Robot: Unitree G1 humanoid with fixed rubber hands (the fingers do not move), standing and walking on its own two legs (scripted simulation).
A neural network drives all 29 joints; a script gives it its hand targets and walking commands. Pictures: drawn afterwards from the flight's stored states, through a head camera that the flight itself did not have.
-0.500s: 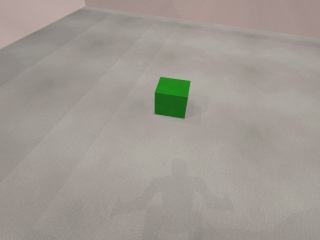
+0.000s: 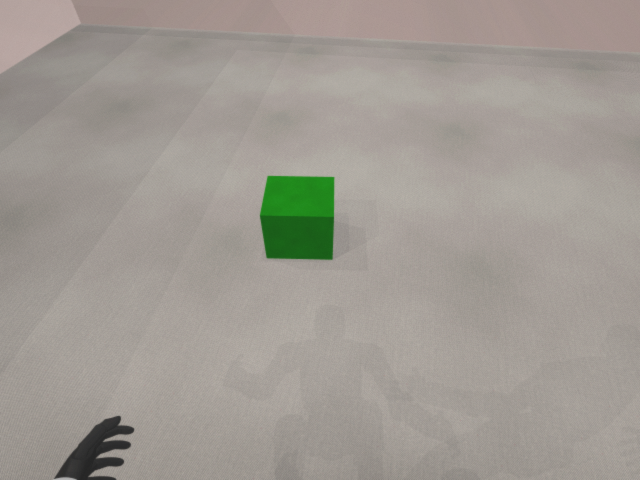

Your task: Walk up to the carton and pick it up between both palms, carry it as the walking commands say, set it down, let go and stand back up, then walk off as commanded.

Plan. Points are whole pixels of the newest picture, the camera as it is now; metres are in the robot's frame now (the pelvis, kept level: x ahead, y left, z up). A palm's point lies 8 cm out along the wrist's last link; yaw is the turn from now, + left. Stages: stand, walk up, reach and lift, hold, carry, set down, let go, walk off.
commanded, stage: walk up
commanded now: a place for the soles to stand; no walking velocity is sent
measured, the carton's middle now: (300, 217) +1.23 +0.02 -0.64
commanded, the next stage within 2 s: none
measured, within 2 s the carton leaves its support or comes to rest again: neither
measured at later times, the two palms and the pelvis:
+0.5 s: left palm (69, 432) +0.26 +0.36 -0.10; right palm (519, 327) +0.35 -0.31 -0.06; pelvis +0.22 +0.01 -0.01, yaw +4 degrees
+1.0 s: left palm (95, 320) +0.42 +0.36 -0.08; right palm (481, 257) +0.51 -0.32 -0.09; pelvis +0.40 +0.00 -0.01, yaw +6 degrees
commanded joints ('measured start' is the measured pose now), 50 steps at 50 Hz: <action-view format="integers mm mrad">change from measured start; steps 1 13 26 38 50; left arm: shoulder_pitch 330 76 210 300 127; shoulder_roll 321 249 201 272 184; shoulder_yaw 104 63 54 97 37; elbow -27 -143 -69 -72 -150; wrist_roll -22 -7 -18 -16 -6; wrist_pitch -43 -60 -37 -69 -33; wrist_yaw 50 37 41 57 51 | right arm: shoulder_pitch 2 -78 -97 -112 53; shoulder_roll -164 -164 -267 -224 -379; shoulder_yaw -4 -38 -71 -36 -97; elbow -105 -86 -126 -146 -88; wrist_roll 19 1 0 15 -14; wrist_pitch -23 4 -19 6 -28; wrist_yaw -14 44 -5 2 -10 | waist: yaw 186 77 54 149 -22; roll -145 -198 175 -107 207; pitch -215 -3 111 -27 31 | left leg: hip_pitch -710 -330 -278 -783 -93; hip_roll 2 107 365 140 480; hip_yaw -66 -40 -300 -167 -740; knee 829 295 -76 713 -178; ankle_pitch -90 162 221 -39 -437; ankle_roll -10 -30 216 17 258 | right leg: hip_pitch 765 88 -110 434 -388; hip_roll -419 -185 -35 -258 13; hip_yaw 625 65 54 457 78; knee -246 -279 326 -269 553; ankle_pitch -45 -221 -277 -305 -329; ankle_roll -290 -157 29 -172 -7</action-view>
